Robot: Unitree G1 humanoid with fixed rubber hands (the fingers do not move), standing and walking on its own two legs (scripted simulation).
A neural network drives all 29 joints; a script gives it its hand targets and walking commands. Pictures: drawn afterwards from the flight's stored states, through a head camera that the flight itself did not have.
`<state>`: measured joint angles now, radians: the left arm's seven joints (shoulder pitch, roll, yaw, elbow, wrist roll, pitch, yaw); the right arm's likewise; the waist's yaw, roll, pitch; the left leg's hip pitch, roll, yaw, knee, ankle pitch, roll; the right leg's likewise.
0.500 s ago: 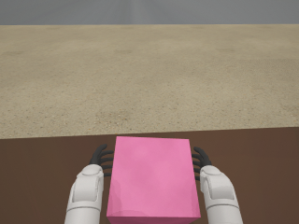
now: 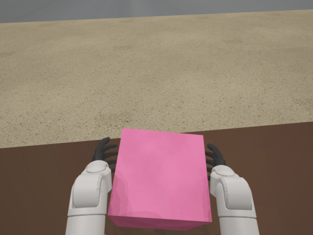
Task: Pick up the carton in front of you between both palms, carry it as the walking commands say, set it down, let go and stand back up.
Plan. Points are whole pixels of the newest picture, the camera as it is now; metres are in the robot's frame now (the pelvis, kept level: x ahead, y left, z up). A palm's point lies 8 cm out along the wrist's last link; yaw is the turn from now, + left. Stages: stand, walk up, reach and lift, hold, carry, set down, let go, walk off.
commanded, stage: carry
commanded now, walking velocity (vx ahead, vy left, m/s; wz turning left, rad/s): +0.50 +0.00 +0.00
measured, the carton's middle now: (156, 184) +0.30 +0.00 -0.01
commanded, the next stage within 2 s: none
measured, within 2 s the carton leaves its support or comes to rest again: neither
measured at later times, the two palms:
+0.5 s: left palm (125, 106) +0.54 +0.10 +0.09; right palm (205, 104) +0.54 -0.18 +0.09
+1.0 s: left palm (135, 63) +0.92 +0.08 +0.09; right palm (191, 63) +0.88 -0.20 +0.10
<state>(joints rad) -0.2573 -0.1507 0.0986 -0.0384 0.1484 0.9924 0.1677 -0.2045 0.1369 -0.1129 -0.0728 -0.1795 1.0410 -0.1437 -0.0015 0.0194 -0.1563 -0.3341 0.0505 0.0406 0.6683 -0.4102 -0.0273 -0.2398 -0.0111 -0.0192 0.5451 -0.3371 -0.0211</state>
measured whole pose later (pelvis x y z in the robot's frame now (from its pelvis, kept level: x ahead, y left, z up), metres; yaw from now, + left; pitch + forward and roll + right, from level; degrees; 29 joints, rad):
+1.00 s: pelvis +0.61 -0.02 +0.02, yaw -7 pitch +3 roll -3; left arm -0.30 -0.16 0.11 -0.23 0.16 1.20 0.20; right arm -0.30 0.16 -0.12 -0.22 -0.10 1.20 -0.25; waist -0.03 0.01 0.00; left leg -0.08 0.02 0.25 0.28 -0.26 0.08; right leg -0.64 -0.10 -0.11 0.86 -0.16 -0.01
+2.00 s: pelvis +1.31 -0.16 -0.03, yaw -5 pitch +4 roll +3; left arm -0.81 -0.13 0.35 0.03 0.20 1.16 0.17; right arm -0.76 0.13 -0.29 0.00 -0.01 1.19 -0.38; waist -0.08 -0.04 0.18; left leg -0.37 -0.07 0.08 0.84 -0.39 0.05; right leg -0.42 -0.02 -0.08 0.51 0.46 -0.18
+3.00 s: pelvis +2.03 -0.18 -0.09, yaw +10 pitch +4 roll +2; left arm -0.39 -0.16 0.21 -0.06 0.09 1.17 0.27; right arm -0.38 0.19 -0.15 -0.04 -0.23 1.19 -0.17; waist 0.05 -0.01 -0.18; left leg -0.25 0.02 0.21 0.43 -0.25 0.02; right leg -0.31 -0.06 -0.08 0.88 -0.50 -0.01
